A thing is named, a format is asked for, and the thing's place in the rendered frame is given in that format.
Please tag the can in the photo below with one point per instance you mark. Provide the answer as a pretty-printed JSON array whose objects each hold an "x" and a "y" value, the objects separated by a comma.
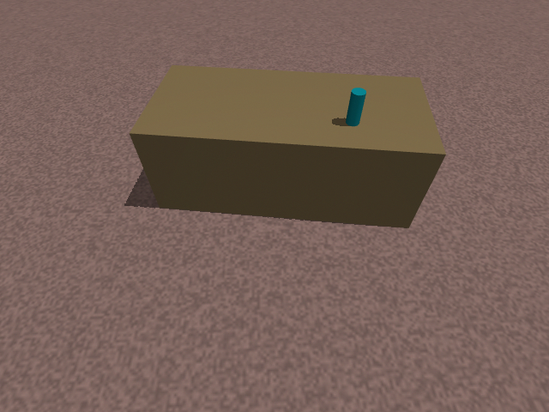
[{"x": 355, "y": 107}]

